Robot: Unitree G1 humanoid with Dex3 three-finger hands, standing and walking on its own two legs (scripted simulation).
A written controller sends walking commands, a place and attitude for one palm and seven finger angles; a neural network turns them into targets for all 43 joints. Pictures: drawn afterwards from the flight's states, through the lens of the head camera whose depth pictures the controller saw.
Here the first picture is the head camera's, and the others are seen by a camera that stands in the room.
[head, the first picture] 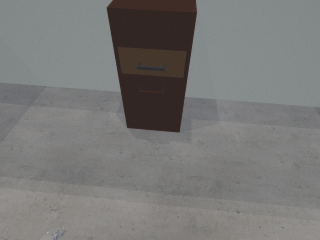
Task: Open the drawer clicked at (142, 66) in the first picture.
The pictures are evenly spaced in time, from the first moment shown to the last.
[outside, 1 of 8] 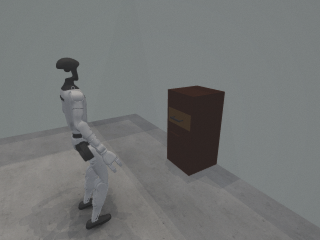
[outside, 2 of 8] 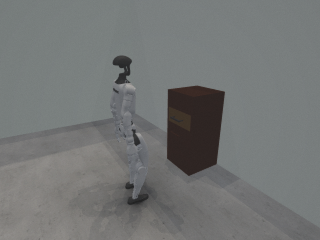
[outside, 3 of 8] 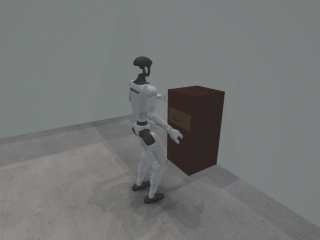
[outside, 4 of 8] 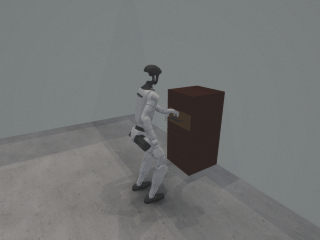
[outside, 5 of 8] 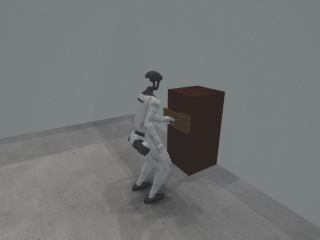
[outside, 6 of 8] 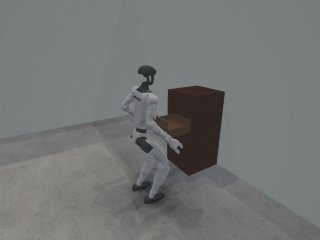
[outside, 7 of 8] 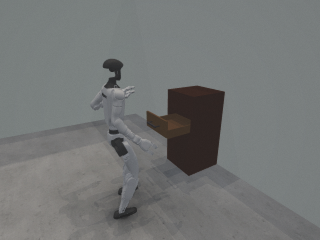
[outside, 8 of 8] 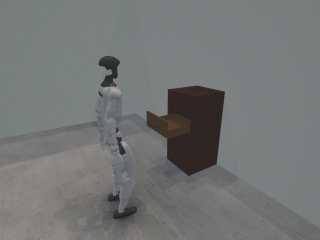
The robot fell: no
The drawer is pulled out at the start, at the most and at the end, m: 0.00 0.30 0.30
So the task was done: yes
